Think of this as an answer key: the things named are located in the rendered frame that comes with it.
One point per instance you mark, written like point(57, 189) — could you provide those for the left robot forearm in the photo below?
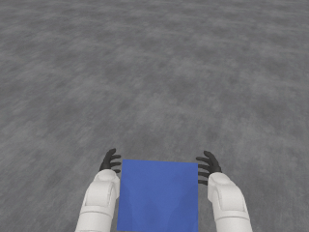
point(99, 203)

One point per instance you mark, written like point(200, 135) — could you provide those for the carton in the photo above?
point(158, 196)

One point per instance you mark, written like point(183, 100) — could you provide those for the right robot forearm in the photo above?
point(228, 204)

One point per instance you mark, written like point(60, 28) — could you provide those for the left robot hand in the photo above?
point(106, 164)

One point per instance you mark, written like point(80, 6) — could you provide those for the right robot hand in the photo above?
point(212, 167)

